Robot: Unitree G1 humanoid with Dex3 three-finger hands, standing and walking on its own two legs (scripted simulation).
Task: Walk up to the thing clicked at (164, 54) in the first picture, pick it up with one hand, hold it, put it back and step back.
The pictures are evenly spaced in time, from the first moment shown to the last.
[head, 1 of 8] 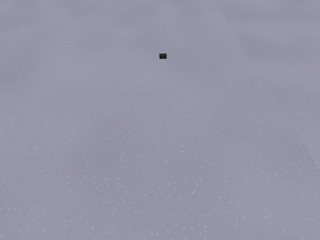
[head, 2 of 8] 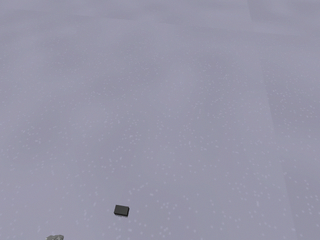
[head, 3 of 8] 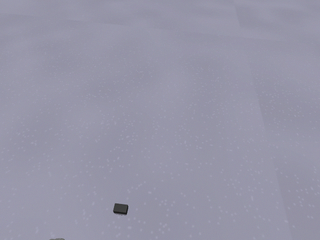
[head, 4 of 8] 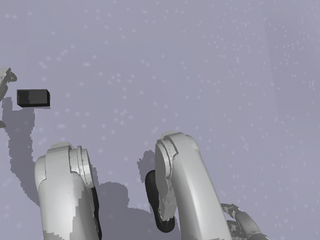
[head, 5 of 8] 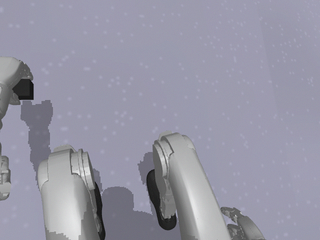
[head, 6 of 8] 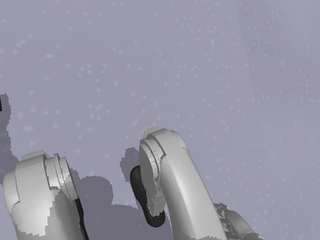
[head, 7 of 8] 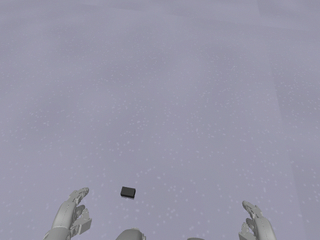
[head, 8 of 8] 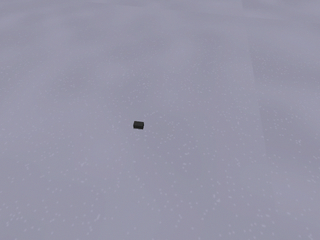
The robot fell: no
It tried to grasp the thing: yes
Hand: left
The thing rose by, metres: 0.68
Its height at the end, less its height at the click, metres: +0.00
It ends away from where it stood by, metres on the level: 0.01
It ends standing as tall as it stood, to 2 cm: yes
